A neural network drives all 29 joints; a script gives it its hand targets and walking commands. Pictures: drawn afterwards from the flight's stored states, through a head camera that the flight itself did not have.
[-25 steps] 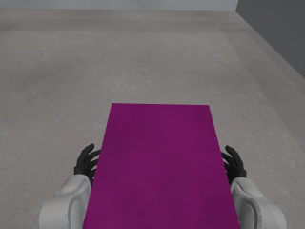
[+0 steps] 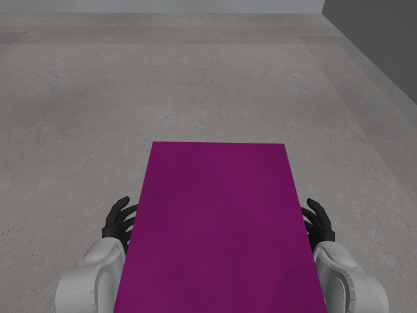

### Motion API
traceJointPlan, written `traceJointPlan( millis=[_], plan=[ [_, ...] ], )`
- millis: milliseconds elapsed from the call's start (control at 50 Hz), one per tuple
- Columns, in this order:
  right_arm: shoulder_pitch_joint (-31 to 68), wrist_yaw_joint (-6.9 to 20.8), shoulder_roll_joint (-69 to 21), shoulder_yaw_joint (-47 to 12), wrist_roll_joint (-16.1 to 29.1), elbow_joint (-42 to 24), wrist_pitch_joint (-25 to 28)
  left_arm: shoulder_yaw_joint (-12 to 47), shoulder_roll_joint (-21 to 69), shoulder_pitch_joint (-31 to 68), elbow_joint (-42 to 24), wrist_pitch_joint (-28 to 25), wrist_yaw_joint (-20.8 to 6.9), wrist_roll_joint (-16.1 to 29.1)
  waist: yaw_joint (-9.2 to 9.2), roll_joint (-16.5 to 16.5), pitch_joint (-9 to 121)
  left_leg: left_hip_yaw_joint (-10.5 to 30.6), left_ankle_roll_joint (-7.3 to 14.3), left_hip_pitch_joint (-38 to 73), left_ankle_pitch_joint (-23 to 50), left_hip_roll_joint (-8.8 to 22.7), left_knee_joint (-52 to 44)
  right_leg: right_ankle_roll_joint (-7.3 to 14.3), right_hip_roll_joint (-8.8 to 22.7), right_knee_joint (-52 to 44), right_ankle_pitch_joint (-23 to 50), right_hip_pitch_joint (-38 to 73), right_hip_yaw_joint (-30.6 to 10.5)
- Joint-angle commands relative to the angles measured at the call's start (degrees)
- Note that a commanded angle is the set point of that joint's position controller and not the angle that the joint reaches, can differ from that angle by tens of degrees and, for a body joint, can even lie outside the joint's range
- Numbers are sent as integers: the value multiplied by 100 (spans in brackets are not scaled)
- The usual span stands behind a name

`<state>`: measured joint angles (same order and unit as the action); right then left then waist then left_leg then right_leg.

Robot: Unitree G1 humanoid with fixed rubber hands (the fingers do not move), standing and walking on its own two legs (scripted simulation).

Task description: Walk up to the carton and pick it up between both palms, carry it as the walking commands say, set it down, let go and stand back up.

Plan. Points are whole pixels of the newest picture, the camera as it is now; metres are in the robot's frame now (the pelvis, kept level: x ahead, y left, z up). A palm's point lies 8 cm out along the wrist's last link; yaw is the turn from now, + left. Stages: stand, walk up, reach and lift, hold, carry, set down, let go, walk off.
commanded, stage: carry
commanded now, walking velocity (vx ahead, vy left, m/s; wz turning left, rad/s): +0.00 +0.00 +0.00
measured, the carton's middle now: (216, 246) +0.26 +0.00 +0.01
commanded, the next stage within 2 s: hold in 0.14 s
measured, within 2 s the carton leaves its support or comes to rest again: neither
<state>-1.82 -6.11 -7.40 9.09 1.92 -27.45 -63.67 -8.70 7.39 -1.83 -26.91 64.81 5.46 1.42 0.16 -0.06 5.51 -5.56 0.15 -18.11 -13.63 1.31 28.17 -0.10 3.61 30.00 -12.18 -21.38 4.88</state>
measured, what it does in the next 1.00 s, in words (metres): stands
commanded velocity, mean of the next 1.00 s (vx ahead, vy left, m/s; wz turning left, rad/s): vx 0.00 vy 0.00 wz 0.00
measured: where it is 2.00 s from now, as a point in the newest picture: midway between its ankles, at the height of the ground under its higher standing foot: outside the picture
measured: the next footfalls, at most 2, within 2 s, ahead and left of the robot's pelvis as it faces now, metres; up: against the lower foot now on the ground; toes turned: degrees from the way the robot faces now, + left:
none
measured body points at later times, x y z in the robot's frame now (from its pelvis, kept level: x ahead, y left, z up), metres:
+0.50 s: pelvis +0.01 +0.00 +0.01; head -0.02 +0.00 +0.46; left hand +0.26 +0.17 +0.03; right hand +0.27 -0.17 +0.04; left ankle +0.01 +0.11 -0.74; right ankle +0.03 -0.12 -0.74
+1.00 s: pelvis +0.01 +0.01 +0.01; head -0.04 +0.01 +0.46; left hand +0.28 +0.18 +0.04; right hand +0.28 -0.16 +0.04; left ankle +0.01 +0.11 -0.74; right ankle +0.03 -0.12 -0.74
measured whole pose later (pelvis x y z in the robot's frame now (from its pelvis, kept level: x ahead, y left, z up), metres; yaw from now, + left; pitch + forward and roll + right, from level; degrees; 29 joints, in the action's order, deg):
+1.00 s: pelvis +0.01 +0.01 +0.01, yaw +1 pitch -8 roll +0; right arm 7.7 5.7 -4.8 12.2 -10.9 6.3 -42.3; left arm -11.4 6.9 6.2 5.2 43.5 -2.6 -11.6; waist 1.0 -0.6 -1.0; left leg 1.1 1.5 -2.4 -12.9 -1.8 22.9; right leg -0.7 0.8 22.2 -10.8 -3.9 0.0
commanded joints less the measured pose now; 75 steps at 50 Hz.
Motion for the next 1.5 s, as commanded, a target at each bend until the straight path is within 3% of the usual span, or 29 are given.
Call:
traceJointPlan(
  millis=[0, 120, 140, 160, 180, 200, 220, 240, 260, 280, 300, 320, 380, 480, 600, 1000, 1020, 1080, 1180, 1320, 1480],
  plan=[
    [2084, 658, -3973, -4026, 992, -473, 20, 3968, 3676, 2254, -627, -164, -648, 981, -7, 96, 1019, 548, 55, 184, 575, 594, -479, 19, 551, -407, 695, 700, -615],
    [2121, 691, -3938, -3963, 926, -312, 130, 3895, 3638, 2303, -474, -280, -680, 907, -13, 90, 1034, 542, 56, 202, 600, 595, -474, 28, 547, -387, 736, 711, -604],
    [2010, 899, -1927, -1953, -683, 1698, 906, 1884, 1627, 1825, 1536, -1006, -701, -858, -31, -277, -1558, 591, 143, 423, -725, -645, -992, 260, -568, -878, -956, 643, -414],
    [1924, 870, -932, -1396, -632, 3414, 1380, 1481, 460, 1913, 3547, -1533, -726, -622, -82, 196, -1049, 709, 231, 297, -678, -656, -940, 239, -570, -1027, -1113, 1135, -584],
    [1946, 885, -1144, -1878, -506, 2331, 1889, 1986, 687, 1796, 2663, -2067, -718, -453, -195, 475, -451, 804, 234, 385, -340, -618, -777, 240, -588, -909, -781, 1447, -679],
    [1788, 941, -1482, -2185, -377, 1815, 2148, 2498, 1145, 1743, 1931, -2356, -714, -272, -33, 456, 208, 937, 248, 678, 251, -576, -662, 185, -565, -748, 0, 1636, -745],
    [1838, 995, -1954, -2521, -210, 1628, 2292, 2901, 1771, 1859, 1618, -2515, -742, -71, 52, 382, 875, 1002, 250, 930, 938, -549, -644, 149, -616, -604, 936, 2007, -748],
    [2142, 1100, -2367, -2995, 54, 1361, 2422, 3233, 2341, 2075, 1152, -2621, -742, 84, -86, 188, 1538, 943, 201, 1024, 1666, -555, -575, 146, -705, -392, 1757, 2347, -732],
    [2331, 1164, -2596, -3269, 225, 1201, 2535, 3384, 2589, 2212, 875, -2740, -765, 186, -197, 52, 1967, 898, 148, 1042, 2140, -565, -554, 114, -742, -289, 2254, 2590, -741],
    [2347, 1203, -2722, -3335, 259, 1128, 2601, 3507, 2689, 2275, 796, -2813, -829, 287, -92, 12, 2040, 886, 116, 991, 2278, -573, -587, 65, -756, -294, 2462, 2738, -739],
    [2257, 1210, -2710, -3238, 190, 1174, 2621, 3614, 2676, 2349, 845, -2852, -906, 355, 110, 4, 1874, 887, 96, 934, 2140, -583, -646, 42, -751, -369, 2414, 2737, -739],
    [2150, 1216, -2631, -3152, 106, 1322, 2610, 3584, 2565, 2328, 981, -2849, -947, 332, 191, -10, 1557, 880, 89, 900, 1916, -590, -712, 47, -735, -471, 2191, 2636, -736],
    [1944, 1280, -2473, -3076, -38, 1765, 2510, 3306, 2352, 2093, 1429, -2740, -972, 149, 119, -60, 588, 855, 86, 673, 1188, -612, -921, 103, -695, -731, 1381, 2511, -715],
    [2133, 1413, -2655, -2993, -146, 2100, 2318, 3041, 2606, 2269, 1873, -2538, -1047, -108, 112, -22, 45, 862, 112, 510, 630, -626, -1061, 137, -702, -880, 958, 2626, -713],
    [2640, 1610, -3168, -2991, -184, 2316, 2206, 2953, 3145, 2728, 2045, -2384, -1175, -297, 47, 6, 94, 894, 126, 657, 592, -641, -1056, 135, -747, -911, 981, 2617, -732],
    [3521, 2080, -4044, -2865, -339, 2905, 2287, 2892, 4240, 3561, 2769, -2367, -1541, -467, 93, 2, 275, 1031, 64, 819, 477, -561, -1183, 131, -746, -931, 793, 2610, -839],
    [3290, 1901, -3619, -2406, -494, 2930, 2252, 2924, 4365, 3762, 2937, -2338, -1605, -289, 830, -120, -373, 1102, 68, 1005, 395, -523, -1246, 214, -887, -1051, 903, 2345, -642],
    [3494, 1935, -3617, -2291, -544, 3246, 2310, 2567, 4187, 3828, 3174, -2496, -1585, -535, 424, -147, -330, 1076, 103, 929, 193, -515, -1261, 240, -873, -1053, 627, 2399, -651],
    [4057, 2105, -3966, -2503, -432, 3485, 2635, 2240, 4465, 3914, 3662, -2911, -1560, -701, -70, 35, 154, 1024, 176, 1074, 450, -478, -1056, 188, -906, -837, 630, 2308, -727],
    [4010, 2061, -4299, -2334, -591, 4105, 3117, 2426, 4598, 4278, 4123, -3399, -1728, -597, 59, 27, 682, 998, 127, 1156, 965, -551, -687, 139, -856, -659, 1036, 1939, -861],
    [4134, 1964, -4444, -1930, -801, 4875, 3612, 2029, 4414, 4548, 4823, -3957, -1891, -723, 150, 63, 1011, 956, 140, 372, 966, -651, -227, 94, -754, -340, 1406, 1640, -957]
  ],
)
